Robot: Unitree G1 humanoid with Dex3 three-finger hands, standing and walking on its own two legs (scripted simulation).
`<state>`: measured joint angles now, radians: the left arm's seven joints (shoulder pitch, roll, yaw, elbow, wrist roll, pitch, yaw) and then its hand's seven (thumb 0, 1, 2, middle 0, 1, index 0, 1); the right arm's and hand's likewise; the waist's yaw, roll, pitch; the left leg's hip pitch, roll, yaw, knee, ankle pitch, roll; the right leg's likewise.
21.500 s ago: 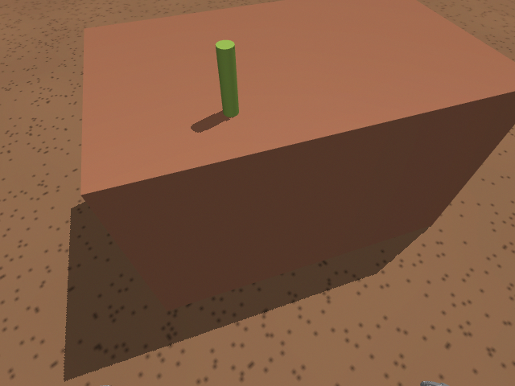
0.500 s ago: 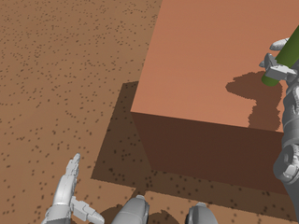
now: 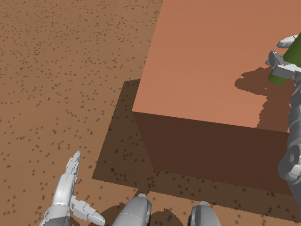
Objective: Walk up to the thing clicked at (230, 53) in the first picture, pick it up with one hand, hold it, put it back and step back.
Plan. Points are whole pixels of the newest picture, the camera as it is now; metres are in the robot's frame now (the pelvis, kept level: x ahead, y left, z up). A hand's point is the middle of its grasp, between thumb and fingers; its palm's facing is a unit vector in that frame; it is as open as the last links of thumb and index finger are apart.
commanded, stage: open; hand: right
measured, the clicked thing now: (296, 53) +0.51 -0.24 +0.13
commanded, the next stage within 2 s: withdraw in 0.38 s
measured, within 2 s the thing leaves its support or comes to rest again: neither
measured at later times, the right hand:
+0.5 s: hand (283, 59) +0.52 -0.22 +0.11, palm faces +0.18 +0.98 +0.03, open 10.8 cm
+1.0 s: hand out of the picture +0.50 -0.29 +0.24, palm faces +0.23 +0.97 -0.08, open 16.3 cm
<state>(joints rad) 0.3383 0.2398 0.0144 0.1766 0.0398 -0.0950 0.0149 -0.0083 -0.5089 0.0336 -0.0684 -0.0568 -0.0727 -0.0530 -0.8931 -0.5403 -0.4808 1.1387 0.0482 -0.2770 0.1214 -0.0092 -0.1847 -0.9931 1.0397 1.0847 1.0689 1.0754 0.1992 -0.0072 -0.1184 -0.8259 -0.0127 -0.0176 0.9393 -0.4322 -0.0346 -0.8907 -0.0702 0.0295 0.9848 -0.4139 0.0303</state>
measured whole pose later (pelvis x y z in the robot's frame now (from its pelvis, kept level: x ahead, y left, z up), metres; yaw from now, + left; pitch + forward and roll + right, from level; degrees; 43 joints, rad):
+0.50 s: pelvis +0.01 +0.00 +0.00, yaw +0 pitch +18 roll +2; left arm 0.36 0.24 0.02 0.17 0.03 -0.08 0.00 -0.01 -0.53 0.05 -0.06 -0.05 -0.07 -0.06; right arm -0.88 -0.52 -0.48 1.10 0.06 -0.26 0.13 -0.01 0.11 -0.31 0.76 0.51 0.74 0.51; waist 0.19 -0.01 -0.12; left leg -0.81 -0.01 -0.02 0.94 -0.44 -0.04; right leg -0.88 -0.07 0.03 0.98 -0.43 0.03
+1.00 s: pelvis +0.01 +0.00 +0.03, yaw +0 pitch +13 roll +2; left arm 0.31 0.25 -0.01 0.30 -0.02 -0.05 0.02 -0.01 -0.50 0.02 -0.07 -0.05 -0.07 -0.05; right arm -1.00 -0.71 -0.45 1.15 0.03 -0.08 0.23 -0.01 0.35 -0.09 0.15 0.10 0.14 0.10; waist 0.12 -0.03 -0.12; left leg -0.61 0.00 -0.03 0.77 -0.38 -0.04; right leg -0.67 -0.06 0.01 0.82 -0.37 0.02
